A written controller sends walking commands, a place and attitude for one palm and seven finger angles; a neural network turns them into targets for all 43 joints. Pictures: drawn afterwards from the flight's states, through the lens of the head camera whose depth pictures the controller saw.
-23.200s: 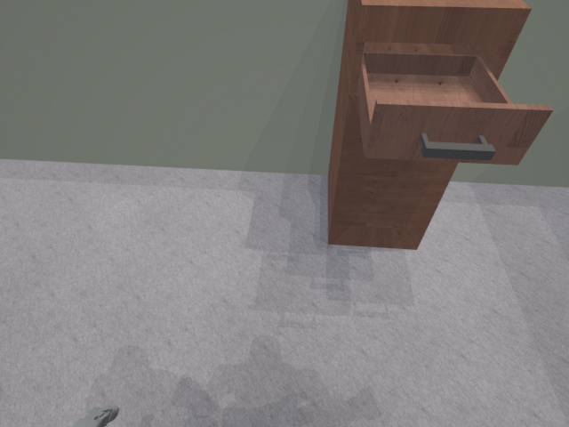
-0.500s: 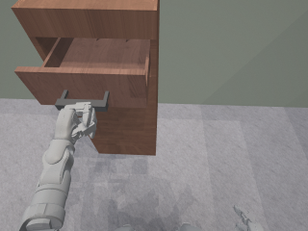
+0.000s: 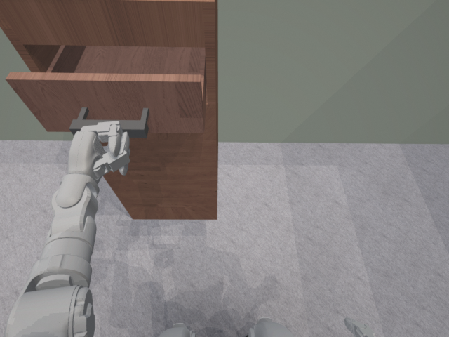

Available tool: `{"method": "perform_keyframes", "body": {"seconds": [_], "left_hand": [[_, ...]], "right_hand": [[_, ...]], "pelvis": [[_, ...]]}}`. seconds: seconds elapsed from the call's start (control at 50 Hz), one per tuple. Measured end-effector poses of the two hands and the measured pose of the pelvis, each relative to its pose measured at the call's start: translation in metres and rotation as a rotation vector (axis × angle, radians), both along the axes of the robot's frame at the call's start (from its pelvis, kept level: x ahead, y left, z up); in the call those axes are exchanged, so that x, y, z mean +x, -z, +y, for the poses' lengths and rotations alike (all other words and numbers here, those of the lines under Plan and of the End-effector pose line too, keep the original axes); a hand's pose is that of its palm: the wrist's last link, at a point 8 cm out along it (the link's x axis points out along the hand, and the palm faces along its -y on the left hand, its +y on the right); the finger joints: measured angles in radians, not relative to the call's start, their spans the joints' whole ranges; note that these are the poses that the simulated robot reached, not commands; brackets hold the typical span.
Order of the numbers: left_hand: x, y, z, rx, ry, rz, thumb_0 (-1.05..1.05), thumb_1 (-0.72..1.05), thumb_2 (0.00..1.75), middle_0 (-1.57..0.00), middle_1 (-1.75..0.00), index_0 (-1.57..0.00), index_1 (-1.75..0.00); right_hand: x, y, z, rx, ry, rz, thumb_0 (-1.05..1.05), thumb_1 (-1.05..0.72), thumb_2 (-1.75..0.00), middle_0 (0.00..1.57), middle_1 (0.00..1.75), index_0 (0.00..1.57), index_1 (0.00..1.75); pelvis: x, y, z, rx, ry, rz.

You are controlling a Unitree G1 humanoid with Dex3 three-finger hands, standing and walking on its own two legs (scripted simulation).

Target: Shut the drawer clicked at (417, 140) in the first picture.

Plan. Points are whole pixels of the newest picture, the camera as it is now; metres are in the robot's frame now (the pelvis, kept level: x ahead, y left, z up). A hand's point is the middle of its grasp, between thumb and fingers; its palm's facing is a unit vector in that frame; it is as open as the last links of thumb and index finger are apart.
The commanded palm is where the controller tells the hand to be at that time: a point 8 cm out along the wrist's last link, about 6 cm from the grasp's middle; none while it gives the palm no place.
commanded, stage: push the drawer shut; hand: left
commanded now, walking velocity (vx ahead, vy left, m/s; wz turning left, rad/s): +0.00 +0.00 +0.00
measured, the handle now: (112, 120) +0.50 +0.21 +0.07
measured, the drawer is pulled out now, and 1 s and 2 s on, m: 0.10 0.00 0.00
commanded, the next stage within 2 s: pull the fist back off the drawer in 1.04 s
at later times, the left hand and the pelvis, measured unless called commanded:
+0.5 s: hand (133, 124) +0.49 +0.17 +0.07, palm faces -0.03 -1.00 -0.03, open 3.1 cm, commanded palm +0.46 +0.23 +0.07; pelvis +0.00 +0.00 -0.01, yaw -1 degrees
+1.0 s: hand (132, 112) +0.52 +0.17 +0.07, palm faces -0.02 -1.00 -0.04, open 3.0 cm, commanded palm +0.52 +0.22 +0.07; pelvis +0.00 +0.01 -0.02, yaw +0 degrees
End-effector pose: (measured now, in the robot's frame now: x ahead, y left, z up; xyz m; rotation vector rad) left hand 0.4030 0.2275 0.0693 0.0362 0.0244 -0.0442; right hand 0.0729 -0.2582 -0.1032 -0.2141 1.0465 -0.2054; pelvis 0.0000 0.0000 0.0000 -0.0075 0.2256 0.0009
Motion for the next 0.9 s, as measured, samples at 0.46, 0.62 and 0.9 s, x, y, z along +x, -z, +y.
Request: {"method": "perform_keyframes", "body": {"seconds": [0.46,0.62,0.9], "left_hand": [[0.061,-0.002,-0.008,-0.003,-0.018,0.005,0.01,0.81,0.88,-1.39,-1.6,-1.4,-1.6],[0.077,-0.003,-0.008,-0.002,-0.02,0.002,0.02,0.81,0.87,-1.39,-1.6,-1.4,-1.6],[0.096,-0.003,-0.004,-0.003,-0.023,0.004,0.03,0.75,0.87,-1.39,-1.6,-1.4,-1.6]], "right_hand": [[-0.062,0.011,0.0,-0.006,0.078,0.181,0.01,-0.9,-0.9,0.2,0.3,0.2,0.3],[-0.079,0.01,0.002,-0.011,0.102,0.242,0.01,-0.9,-0.9,0.2,0.3,0.2,0.3],[-0.088,0.009,0.008,-0.017,0.109,0.295,0.01,-0.9,-0.9,0.2,0.3,0.2,0.3]], "pelvis": [[-0.003,0.009,0.004,-0.007,0.014,0.071],[0.0,0.01,0.006,-0.012,0.018,0.094],[0.003,0.013,0.01,-0.023,0.014,0.125]]}}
